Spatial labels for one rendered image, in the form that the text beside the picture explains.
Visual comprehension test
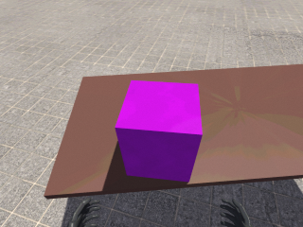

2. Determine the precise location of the left robot hand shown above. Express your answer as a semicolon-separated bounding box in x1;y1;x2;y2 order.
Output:
67;197;100;227

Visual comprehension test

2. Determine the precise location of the right robot hand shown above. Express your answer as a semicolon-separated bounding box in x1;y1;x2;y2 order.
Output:
220;199;253;227

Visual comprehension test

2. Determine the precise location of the carton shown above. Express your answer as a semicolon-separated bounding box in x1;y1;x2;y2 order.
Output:
115;80;203;183

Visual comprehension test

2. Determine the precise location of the table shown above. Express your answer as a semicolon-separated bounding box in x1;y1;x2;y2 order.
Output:
44;63;303;200

